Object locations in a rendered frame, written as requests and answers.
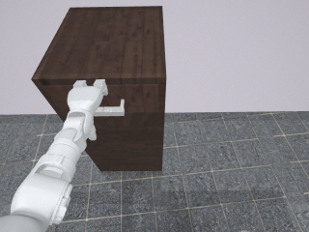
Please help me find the cabinet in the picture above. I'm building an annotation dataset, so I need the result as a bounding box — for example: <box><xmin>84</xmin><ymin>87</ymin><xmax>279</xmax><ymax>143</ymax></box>
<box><xmin>31</xmin><ymin>6</ymin><xmax>167</xmax><ymax>172</ymax></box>

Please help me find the handle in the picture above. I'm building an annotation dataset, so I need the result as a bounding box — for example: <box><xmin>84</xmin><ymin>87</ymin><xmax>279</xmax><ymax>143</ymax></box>
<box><xmin>93</xmin><ymin>99</ymin><xmax>125</xmax><ymax>117</ymax></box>

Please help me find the drawer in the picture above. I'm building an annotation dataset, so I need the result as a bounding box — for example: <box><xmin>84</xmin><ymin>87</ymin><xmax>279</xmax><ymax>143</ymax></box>
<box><xmin>44</xmin><ymin>84</ymin><xmax>158</xmax><ymax>113</ymax></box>

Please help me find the left robot upper arm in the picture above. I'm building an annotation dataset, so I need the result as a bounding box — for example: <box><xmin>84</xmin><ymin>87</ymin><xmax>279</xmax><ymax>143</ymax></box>
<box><xmin>0</xmin><ymin>172</ymin><xmax>73</xmax><ymax>232</ymax></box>

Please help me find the robot left forearm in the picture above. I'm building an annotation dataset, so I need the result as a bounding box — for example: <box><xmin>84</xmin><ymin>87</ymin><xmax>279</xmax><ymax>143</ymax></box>
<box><xmin>11</xmin><ymin>108</ymin><xmax>94</xmax><ymax>213</ymax></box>

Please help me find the robot left hand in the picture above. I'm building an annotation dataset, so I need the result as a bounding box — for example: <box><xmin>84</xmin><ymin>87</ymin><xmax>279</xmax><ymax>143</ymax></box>
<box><xmin>67</xmin><ymin>79</ymin><xmax>108</xmax><ymax>141</ymax></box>

